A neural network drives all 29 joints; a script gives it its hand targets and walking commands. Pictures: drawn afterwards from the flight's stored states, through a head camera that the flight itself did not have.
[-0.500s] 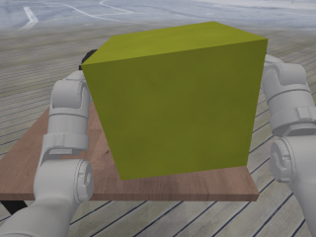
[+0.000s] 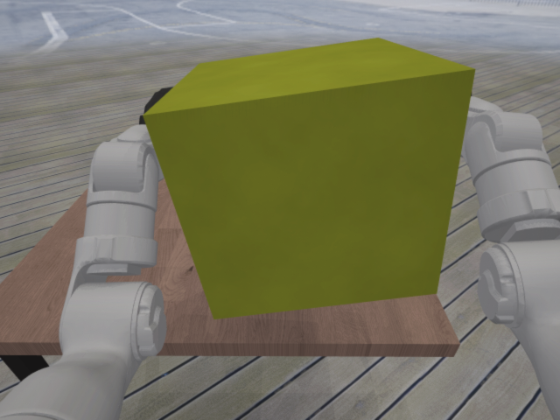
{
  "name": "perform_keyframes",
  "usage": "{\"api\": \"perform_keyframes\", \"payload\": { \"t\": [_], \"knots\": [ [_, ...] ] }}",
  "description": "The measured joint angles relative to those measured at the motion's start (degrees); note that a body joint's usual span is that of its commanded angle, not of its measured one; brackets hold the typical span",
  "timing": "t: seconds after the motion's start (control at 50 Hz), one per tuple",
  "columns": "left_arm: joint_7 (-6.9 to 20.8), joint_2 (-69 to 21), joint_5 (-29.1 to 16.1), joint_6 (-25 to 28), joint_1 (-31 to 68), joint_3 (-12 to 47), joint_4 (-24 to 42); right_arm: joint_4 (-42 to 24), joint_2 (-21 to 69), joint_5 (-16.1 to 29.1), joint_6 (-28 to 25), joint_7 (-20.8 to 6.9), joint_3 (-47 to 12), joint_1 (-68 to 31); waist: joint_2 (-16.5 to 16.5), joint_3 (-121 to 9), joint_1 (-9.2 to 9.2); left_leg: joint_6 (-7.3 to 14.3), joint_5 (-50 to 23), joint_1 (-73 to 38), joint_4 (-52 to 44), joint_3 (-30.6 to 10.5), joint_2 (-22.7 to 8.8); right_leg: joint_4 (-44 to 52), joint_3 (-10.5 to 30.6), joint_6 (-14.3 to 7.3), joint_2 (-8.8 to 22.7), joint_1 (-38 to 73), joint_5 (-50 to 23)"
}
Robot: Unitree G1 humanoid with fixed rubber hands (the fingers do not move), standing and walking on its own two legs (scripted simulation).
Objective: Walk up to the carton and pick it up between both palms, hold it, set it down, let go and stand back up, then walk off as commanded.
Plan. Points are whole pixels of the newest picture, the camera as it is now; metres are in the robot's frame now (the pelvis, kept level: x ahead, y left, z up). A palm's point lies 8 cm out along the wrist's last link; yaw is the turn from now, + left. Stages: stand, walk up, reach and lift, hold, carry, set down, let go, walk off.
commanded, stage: hold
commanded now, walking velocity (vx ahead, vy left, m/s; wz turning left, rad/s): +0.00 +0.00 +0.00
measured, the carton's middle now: (304, 164) +0.40 -0.01 +0.25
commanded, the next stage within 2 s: none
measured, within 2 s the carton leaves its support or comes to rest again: neither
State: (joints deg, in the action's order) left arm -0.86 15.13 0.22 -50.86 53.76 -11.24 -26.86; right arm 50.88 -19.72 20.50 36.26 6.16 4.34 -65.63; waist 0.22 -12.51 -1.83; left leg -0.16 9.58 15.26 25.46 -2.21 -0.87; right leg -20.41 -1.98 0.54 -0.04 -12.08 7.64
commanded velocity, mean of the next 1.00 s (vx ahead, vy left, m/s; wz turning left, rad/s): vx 0.00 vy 0.00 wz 0.00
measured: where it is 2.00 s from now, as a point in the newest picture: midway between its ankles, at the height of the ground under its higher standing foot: outside the picture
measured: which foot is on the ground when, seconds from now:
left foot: down 0.00-1.00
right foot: down 0.00-1.00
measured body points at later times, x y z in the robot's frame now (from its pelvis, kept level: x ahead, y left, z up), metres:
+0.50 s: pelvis +0.00 +0.00 +0.00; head -0.09 +0.01 +0.44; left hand +0.38 +0.20 +0.30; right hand +0.39 -0.19 +0.33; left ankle +0.04 +0.12 -0.74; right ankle +0.04 -0.13 -0.74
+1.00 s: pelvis +0.00 +0.00 +0.00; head -0.09 +0.01 +0.44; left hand +0.38 +0.20 +0.30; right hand +0.39 -0.19 +0.33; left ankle +0.04 +0.12 -0.74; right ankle +0.04 -0.13 -0.74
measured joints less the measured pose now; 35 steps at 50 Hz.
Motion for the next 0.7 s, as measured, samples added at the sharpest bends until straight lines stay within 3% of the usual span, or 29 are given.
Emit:
{"api": "perform_keyframes", "payload": {
  "t": [0.7],
  "knots": [
    [0.00,0.04,0.00,0.21,0.07,0.00,-0.10,0.01,0.00,0.00,0.01,0.03,-0.10,0.00,0.00,0.00,0.00,0.00,0.00,0.00,0.00,0.00,0.00,0.00,0.00,-0.01,-0.01,0.00,0.01]
  ]
}}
